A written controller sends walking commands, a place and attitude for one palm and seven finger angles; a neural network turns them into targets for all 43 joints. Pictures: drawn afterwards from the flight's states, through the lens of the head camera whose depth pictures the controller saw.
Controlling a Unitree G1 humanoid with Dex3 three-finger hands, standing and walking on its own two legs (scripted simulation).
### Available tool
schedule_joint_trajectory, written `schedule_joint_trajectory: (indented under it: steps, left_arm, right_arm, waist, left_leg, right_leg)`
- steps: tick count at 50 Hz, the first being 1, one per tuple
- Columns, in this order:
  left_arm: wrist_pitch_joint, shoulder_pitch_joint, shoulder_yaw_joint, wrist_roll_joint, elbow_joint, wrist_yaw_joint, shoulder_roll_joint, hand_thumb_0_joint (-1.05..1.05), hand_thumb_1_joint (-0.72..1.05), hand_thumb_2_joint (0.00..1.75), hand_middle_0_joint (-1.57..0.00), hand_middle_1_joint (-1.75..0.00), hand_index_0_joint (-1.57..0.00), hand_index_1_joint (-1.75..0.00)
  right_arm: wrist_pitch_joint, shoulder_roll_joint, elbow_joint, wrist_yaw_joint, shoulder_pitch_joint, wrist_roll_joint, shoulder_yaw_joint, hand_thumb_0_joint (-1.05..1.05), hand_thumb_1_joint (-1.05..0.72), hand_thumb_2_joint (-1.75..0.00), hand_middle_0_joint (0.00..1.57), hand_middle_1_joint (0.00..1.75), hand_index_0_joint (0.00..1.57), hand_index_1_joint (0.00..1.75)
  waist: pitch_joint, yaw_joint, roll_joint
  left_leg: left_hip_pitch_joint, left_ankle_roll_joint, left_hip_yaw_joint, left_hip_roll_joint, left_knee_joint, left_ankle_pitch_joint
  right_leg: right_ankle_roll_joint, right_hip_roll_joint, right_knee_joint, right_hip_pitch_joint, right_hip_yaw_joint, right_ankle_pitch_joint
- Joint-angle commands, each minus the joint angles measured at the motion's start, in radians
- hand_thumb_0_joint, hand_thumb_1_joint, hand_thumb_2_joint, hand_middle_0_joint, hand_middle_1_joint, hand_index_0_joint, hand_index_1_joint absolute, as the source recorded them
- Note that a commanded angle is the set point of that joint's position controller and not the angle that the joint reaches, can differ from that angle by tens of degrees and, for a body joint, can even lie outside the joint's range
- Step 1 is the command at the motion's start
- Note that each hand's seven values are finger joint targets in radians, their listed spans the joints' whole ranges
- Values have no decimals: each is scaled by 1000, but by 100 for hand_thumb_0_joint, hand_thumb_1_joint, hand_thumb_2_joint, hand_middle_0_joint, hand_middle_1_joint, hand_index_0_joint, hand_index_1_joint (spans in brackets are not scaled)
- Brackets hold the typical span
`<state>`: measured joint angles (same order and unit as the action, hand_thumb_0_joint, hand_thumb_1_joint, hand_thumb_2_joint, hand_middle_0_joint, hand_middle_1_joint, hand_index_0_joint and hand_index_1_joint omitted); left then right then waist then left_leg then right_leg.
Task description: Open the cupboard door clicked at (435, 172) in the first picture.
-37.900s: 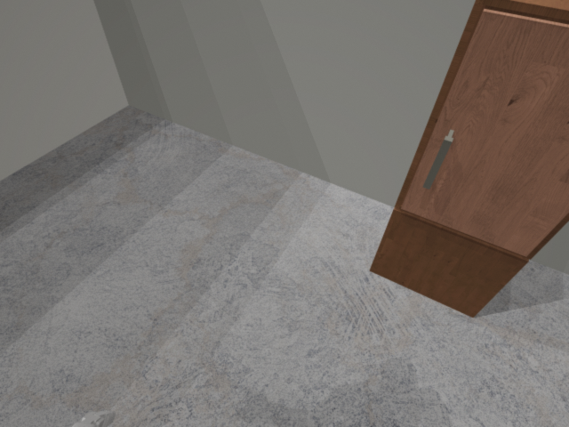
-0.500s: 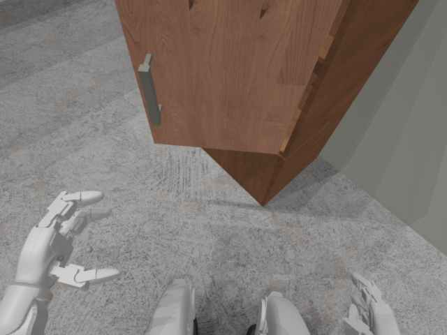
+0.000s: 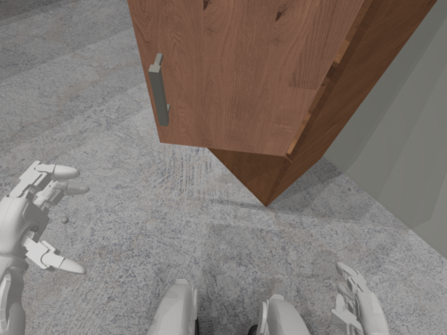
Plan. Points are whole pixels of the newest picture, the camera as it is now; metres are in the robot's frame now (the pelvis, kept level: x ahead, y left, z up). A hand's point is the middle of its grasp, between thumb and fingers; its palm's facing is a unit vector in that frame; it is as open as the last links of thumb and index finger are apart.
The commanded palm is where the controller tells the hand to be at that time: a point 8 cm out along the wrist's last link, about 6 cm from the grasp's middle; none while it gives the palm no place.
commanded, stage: raise the hand with hooked fingers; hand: left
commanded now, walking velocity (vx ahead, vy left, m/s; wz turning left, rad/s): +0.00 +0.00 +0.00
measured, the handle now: (161, 92) +0.58 +0.19 +0.01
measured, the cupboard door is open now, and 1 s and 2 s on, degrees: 43 43 43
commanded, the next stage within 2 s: move the hooked fingers beside the handle in 0.54 s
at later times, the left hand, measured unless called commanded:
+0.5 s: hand (84, 220) +0.28 +0.25 +0.03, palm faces -0.03 -1.00 -0.05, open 14.0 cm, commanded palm +0.26 +0.30 +0.04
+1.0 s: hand (94, 191) +0.33 +0.25 +0.03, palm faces -0.04 -1.00 -0.03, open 14.0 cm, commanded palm +0.32 +0.30 +0.03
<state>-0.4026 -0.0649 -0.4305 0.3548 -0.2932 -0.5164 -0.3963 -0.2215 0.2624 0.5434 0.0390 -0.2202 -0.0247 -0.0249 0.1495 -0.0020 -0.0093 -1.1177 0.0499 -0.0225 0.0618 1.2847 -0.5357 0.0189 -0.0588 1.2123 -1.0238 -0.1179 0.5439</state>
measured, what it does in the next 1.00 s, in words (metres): stands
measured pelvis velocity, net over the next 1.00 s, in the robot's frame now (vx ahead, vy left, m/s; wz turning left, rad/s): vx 0.00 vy -0.02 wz -0.01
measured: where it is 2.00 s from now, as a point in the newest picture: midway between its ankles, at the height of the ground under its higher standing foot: outside the picture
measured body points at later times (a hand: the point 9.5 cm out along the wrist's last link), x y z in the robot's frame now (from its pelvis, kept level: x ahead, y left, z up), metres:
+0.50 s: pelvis +0.00 -0.02 +0.00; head +0.11 +0.00 +0.43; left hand +0.27 +0.30 +0.03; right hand +0.17 -0.28 -0.08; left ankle +0.04 +0.09 -0.63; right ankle +0.02 -0.14 -0.63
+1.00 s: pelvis +0.00 -0.02 -0.01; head +0.12 +0.01 +0.42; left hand +0.32 +0.31 +0.03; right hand +0.16 -0.28 -0.10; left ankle +0.04 +0.09 -0.63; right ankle +0.02 -0.14 -0.63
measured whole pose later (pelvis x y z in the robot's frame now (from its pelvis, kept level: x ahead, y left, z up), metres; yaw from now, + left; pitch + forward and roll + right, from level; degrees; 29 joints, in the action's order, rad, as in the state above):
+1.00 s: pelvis +0.00 -0.02 -0.01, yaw -1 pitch +23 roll -4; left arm -0.38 0.18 -0.46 0.34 -0.51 -0.56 -0.44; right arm -0.19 0.29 0.57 0.05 -0.22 -0.04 -0.02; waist 0.15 0.03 -0.01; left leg -1.19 0.03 -0.01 0.08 1.33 -0.54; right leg -0.01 -0.04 1.28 -1.11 -0.12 0.56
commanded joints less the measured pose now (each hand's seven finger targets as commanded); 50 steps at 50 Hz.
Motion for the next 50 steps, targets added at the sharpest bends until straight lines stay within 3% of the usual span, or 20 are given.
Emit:
schedule_joint_trajectory:
  steps: [1,6,10,15,19,22,28,32,35,38,42,45,50]
  left_arm:
    - [-25,137,-101,35,84,-37,-231,0,-50,30,-30,-120,-30,-120]
    - [-7,107,-98,53,139,-71,-241,0,-50,30,-30,-120,-30,-120]
    - [-44,96,-153,62,159,-32,-285,0,-50,30,-30,-120,-30,-120]
    - [-64,125,-128,61,104,-9,-241,0,-50,30,-30,-120,-30,-120]
    - [-52,129,-96,50,114,-36,-236,0,-50,30,-30,-120,-30,-120]
    - [-53,121,-112,52,139,-47,-262,0,-50,30,-30,-120,-30,-120]
    - [-72,110,-145,70,139,-23,-264,0,-50,30,-30,-120,-30,-120]
    - [-55,113,-111,62,112,-29,-235,0,-50,30,-30,-120,-30,-120]
    - [-47,212,-110,57,67,-43,-256,0,-50,30,-30,-120,-30,-120]
    - [-55,279,-106,50,48,-53,-261,0,-50,30,-30,-120,-30,-120]
    - [-62,368,-93,39,34,-61,-273,0,-50,30,-30,-120,-30,-120]
    - [-52,381,-122,31,3,-51,-313,0,-50,30,-30,-120,-30,-120]
    - [-28,432,-155,9,-71,-23,-349,0,-50,30,-30,-120,-30,-120]
  right_arm:
    - [-35,193,-117,25,-40,-13,82,0,-90,-90,20,30,20,30]
    - [-41,196,-137,17,-50,-15,88,0,-90,-90,20,30,20,30]
    - [-45,188,-133,12,-47,-7,89,0,-90,-90,20,30,20,30]
    - [-34,184,-126,17,-47,-12,86,0,-90,-90,20,30,20,30]
    - [-30,187,-134,22,-48,-18,87,0,-90,-90,20,30,20,30]
    - [-32,185,-132,23,-50,-15,86,0,-90,-90,20,30,20,30]
    - [-33,173,-125,24,-37,-13,83,0,-90,-90,20,30,20,30]
    - [-29,176,-126,23,-38,-16,82,0,-90,-90,20,30,20,30]
    - [-28,183,-111,32,-50,-16,78,0,-90,-90,20,30,20,30]
    - [-28,187,-102,37,-51,-15,79,0,-90,-90,20,30,20,30]
    - [-29,192,-85,40,-60,-14,80,0,-90,-90,20,30,20,30]
    - [-24,195,-85,37,-62,-11,79,0,-90,-90,20,30,20,30]
    - [3,192,-87,32,-64,-11,75,0,-90,-90,20,30,20,30]
  waist:
    - [318,11,-133]
    - [399,-2,-115]
    - [359,-7,-91]
    - [287,15,-85]
    - [327,20,-90]
    - [359,15,-95]
    - [339,8,-90]
    - [323,18,-94]
    - [295,42,-80]
    - [328,43,-74]
    - [375,44,-110]
    - [387,26,-120]
    - [390,22,-101]
  left_leg:
    - [370,-52,114,-30,-219,305]
    - [408,-43,109,-29,-209,380]
    - [343,-38,97,-35,-193,345]
    - [279,-31,81,-39,-193,228]
    - [276,-22,64,-41,-181,230]
    - [292,-21,65,-38,-169,275]
    - [263,-23,59,-39,-155,276]
    - [267,-23,59,-39,-161,260]
    - [233,-19,62,-36,-136,248]
    - [242,-18,65,-35,-128,255]
    - [292,-22,69,-31,-125,287]
    - [292,-25,76,-29,-133,306]
    - [257,-24,71,-30,-139,285]
  right_leg:
    - [-48,79,-113,37,19,-161]
    - [-46,79,-127,81,29,-206]
    - [-49,82,-121,98,34,-197]
    - [-45,80,-134,72,45,-126]
    - [-41,73,-153,114,71,-140]
    - [-42,74,-146,129,74,-182]
    - [-39,74,-140,142,79,-186]
    - [-38,76,-142,122,74,-177]
    - [-40,78,-133,92,80,-171]
    - [-40,75,-125,90,81,-176]
    - [-43,76,-110,59,73,-198]
    - [-49,76,-101,67,65,-203]
    - [-46,75,-99,79,68,-189]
